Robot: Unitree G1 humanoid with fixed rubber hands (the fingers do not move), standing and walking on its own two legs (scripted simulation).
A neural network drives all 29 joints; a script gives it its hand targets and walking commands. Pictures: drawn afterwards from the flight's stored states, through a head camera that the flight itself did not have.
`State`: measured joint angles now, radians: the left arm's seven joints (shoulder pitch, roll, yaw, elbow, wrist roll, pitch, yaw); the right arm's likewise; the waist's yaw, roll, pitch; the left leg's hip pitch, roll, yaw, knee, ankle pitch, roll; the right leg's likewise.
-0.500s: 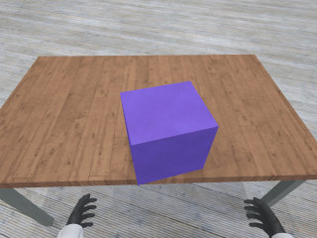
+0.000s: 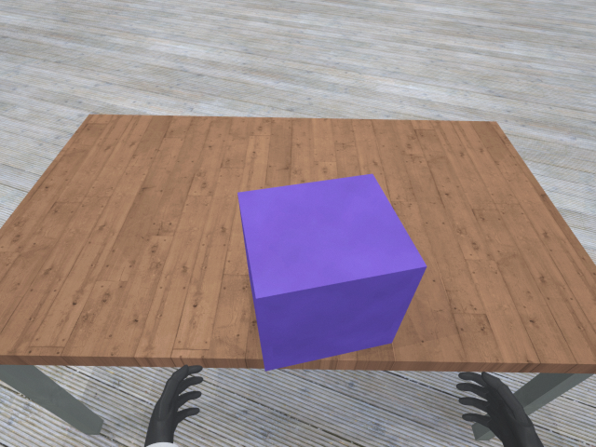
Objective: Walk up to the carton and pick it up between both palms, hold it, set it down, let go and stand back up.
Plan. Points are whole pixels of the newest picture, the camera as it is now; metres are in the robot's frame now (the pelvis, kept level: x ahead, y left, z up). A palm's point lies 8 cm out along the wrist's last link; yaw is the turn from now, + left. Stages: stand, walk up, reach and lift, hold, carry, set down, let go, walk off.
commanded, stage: reach and lift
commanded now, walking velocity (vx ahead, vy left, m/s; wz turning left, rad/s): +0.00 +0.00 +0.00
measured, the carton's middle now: (319, 272) +0.39 -0.01 -0.02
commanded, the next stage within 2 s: none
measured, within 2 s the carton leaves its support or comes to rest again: neither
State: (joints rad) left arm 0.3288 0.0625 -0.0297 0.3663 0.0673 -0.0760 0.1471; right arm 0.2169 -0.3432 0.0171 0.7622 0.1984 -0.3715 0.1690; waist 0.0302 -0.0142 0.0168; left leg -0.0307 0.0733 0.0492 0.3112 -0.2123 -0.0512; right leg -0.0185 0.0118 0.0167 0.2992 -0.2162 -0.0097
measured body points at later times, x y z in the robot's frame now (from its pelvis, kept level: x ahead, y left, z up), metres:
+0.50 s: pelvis -0.02 -0.01 +0.00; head -0.03 -0.01 +0.45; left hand +0.18 +0.15 -0.02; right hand +0.20 -0.26 -0.03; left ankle -0.03 +0.15 -0.75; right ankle -0.03 -0.12 -0.75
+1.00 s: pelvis -0.02 -0.02 +0.00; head -0.04 -0.01 +0.45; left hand +0.23 +0.16 +0.02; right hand +0.27 -0.25 +0.02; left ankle -0.03 +0.15 -0.75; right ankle -0.03 -0.12 -0.75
